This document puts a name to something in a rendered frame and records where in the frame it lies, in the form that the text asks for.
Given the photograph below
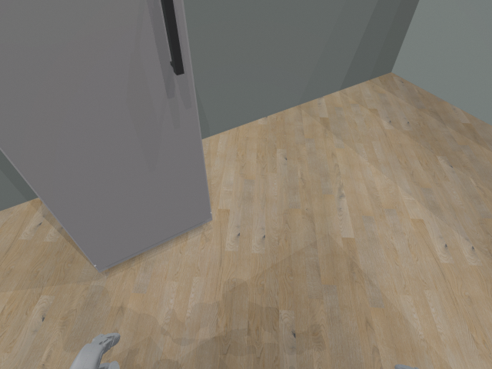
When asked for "fridge door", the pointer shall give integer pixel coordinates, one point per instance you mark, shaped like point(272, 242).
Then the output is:
point(93, 114)

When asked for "handle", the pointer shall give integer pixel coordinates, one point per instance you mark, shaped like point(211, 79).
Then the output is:
point(172, 33)

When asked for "left robot hand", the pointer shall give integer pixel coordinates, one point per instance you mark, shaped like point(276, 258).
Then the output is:
point(89, 357)

